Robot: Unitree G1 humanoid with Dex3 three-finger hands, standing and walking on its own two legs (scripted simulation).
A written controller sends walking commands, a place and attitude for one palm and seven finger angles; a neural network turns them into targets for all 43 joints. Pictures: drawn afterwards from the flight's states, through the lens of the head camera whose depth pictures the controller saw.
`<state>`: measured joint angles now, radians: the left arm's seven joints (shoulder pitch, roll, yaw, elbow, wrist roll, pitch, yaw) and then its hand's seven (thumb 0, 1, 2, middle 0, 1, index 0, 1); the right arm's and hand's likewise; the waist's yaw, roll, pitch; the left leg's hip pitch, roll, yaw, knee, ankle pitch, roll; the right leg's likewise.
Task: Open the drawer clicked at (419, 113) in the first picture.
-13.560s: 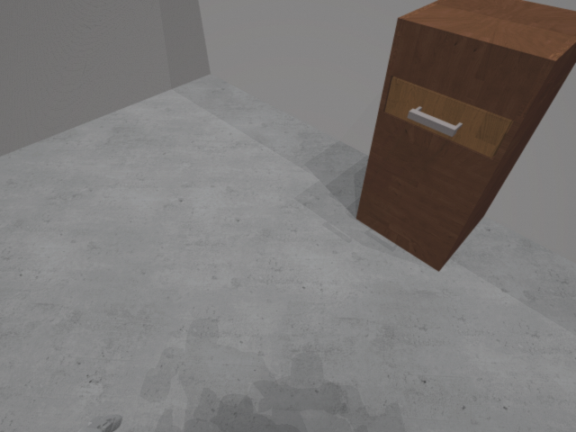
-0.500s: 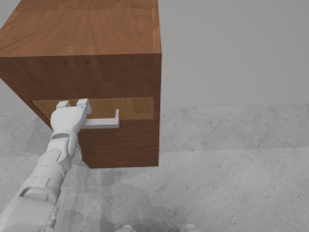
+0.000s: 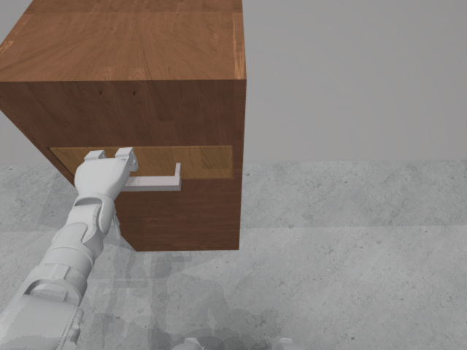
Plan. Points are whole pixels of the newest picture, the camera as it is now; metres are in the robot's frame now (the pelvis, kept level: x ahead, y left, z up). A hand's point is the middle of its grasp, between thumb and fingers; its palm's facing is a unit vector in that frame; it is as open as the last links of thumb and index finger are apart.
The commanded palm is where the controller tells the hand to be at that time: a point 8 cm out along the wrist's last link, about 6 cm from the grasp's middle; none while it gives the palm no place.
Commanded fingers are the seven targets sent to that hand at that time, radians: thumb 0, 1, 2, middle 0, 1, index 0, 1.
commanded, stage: move the hooked fingers above the handle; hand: left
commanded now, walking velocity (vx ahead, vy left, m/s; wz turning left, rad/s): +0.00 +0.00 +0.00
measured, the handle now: (146, 175) +0.48 +0.21 -0.08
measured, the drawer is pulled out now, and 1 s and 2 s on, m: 0.00 0.00 0.00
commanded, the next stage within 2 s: none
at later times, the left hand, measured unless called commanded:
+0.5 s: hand (109, 191) +0.40 +0.25 -0.02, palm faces -0.17 -0.03 -0.98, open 13.9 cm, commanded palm +0.40 +0.22 +0.03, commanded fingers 0.00 -0.50 0.30 -0.30 -1.20 -0.30 -1.20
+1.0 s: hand (101, 189) +0.40 +0.27 -0.02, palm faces -0.20 -0.03 -0.98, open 13.9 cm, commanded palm +0.40 +0.22 +0.03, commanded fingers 0.00 -0.50 0.30 -0.30 -1.20 -0.30 -1.20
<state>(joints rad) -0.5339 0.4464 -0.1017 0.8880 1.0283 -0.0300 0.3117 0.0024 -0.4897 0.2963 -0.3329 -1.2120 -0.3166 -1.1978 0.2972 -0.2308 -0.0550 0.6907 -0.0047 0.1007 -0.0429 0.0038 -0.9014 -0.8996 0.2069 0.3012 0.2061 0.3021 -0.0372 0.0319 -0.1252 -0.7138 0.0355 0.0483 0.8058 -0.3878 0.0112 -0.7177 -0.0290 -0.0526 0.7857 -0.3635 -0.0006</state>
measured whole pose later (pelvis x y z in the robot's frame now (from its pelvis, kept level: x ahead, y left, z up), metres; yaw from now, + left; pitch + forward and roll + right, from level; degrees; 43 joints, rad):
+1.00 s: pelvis +0.00 +0.01 +0.00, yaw +0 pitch +17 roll -1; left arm -0.60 0.47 -0.15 0.93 0.97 0.04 0.27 0.00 -0.49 0.30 -0.33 -1.21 -0.32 -1.20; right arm 0.30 -0.22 -0.04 0.71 0.00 0.09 -0.05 0.00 -0.90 -0.90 0.21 0.30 0.21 0.30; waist -0.03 0.04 -0.12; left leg -0.74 0.03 0.04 0.82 -0.39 0.02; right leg -0.73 -0.04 -0.06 0.78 -0.36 0.01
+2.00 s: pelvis -0.01 -0.01 +0.00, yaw -1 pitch +18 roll +1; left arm -0.56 0.50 -0.02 0.96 1.00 0.12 0.41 0.01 -0.49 0.30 -0.34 -1.22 -0.32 -1.20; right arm 0.24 -0.22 -0.01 0.70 0.02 0.12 -0.06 0.00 -0.90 -0.90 0.21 0.30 0.21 0.30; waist -0.03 0.05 -0.10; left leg -0.73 0.04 0.07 0.79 -0.37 0.00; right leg -0.75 -0.02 -0.02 0.80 -0.35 0.00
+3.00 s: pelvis -0.03 +0.01 -0.05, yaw -2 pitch +24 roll -1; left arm -0.62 0.41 0.03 0.98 1.19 -0.04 0.59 0.01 -0.49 0.30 -0.37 -1.26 -0.31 -1.21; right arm 0.25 -0.25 -0.05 0.68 -0.04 0.13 0.02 0.00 -0.90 -0.90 0.20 0.30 0.20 0.30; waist -0.08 0.05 -0.16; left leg -1.05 0.05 0.07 1.10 -0.47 0.03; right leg -1.06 -0.03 -0.02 1.06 -0.42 0.02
